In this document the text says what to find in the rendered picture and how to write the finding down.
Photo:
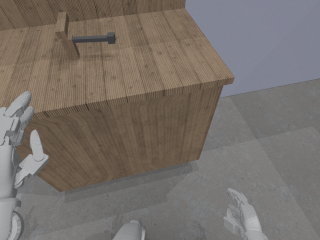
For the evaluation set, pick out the robot left hand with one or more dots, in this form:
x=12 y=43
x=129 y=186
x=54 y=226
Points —
x=13 y=121

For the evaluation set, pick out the robot right forearm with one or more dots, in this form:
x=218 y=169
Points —
x=254 y=235

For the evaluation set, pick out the tap lever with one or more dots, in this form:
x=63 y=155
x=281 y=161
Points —
x=110 y=38

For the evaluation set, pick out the left robot shin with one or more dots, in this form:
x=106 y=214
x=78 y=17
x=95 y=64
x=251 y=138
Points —
x=134 y=221

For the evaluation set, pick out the robot left thigh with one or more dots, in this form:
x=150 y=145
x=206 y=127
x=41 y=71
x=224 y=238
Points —
x=130 y=231

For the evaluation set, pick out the counter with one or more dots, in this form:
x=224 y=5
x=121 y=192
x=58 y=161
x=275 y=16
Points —
x=107 y=111

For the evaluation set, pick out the robot left forearm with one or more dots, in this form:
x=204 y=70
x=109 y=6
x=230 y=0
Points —
x=11 y=222

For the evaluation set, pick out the robot right hand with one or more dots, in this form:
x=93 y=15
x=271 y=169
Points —
x=239 y=221

